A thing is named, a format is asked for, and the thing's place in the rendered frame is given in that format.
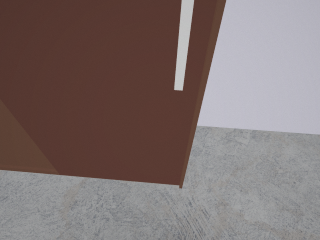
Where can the wardrobe door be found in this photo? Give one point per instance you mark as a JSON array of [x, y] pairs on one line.
[[92, 83], [16, 146]]

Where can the handle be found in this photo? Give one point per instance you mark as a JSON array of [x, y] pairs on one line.
[[183, 42]]

